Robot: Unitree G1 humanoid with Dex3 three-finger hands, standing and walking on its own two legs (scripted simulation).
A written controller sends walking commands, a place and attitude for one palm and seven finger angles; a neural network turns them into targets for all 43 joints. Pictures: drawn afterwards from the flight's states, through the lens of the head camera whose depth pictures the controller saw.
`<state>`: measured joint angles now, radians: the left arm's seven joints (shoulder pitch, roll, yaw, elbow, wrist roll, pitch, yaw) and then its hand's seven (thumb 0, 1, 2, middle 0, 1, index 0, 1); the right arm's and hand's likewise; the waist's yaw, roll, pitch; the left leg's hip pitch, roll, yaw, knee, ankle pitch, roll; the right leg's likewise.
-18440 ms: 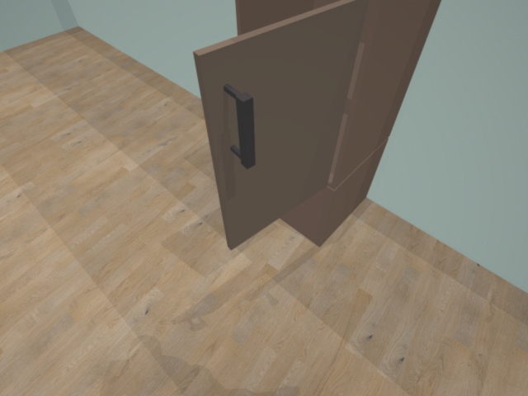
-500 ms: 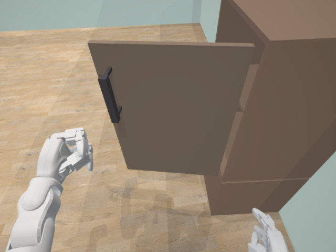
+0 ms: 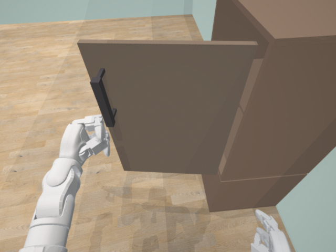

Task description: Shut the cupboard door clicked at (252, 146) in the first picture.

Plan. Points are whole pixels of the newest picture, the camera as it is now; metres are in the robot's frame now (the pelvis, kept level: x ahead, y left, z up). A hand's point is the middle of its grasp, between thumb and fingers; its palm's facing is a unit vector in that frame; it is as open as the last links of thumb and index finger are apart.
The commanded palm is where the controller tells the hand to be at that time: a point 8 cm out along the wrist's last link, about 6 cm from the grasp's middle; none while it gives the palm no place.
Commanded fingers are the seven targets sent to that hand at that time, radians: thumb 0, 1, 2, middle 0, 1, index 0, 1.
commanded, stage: bring the fist close to the handle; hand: left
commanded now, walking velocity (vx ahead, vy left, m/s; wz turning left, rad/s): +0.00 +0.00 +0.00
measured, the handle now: (106, 99) +0.47 +0.21 +0.12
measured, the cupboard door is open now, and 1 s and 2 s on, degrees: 81 81 68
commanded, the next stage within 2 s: push the door shut along its arc in 0.62 s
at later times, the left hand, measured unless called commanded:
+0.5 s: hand (112, 125) +0.37 +0.17 +0.11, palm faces +0.05 -1.00 -0.01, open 3.1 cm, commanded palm +0.34 +0.21 +0.12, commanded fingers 0.00 0.90 0.90 -1.30 -1.50 -1.30 -1.50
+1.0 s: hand (117, 113) +0.39 +0.16 +0.13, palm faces -0.02 -1.00 -0.04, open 3.1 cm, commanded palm +0.38 +0.20 +0.12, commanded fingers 0.00 0.90 0.90 -1.30 -1.50 -1.30 -1.50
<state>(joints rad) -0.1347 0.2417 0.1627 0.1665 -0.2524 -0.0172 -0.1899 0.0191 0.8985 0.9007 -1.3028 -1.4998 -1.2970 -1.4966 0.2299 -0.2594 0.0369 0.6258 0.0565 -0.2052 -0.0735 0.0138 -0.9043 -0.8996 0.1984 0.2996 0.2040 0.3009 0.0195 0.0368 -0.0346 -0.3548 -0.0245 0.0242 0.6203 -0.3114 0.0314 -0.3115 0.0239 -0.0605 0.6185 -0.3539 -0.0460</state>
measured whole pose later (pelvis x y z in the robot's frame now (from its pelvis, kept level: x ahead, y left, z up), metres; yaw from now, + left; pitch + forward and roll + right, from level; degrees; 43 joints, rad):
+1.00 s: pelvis -0.01 -0.01 +0.00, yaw +0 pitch +3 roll +0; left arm -0.53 0.31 0.18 0.65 -0.21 -0.14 -0.17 0.02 0.90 0.90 -1.31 -1.50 -1.30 -1.50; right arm 0.23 -0.25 0.05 0.65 0.06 -0.10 -0.06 0.01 -0.90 -0.90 0.20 0.30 0.20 0.30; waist -0.03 0.02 -0.03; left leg -0.38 -0.01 0.02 0.61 -0.29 0.02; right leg -0.34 0.04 -0.06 0.61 -0.33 -0.06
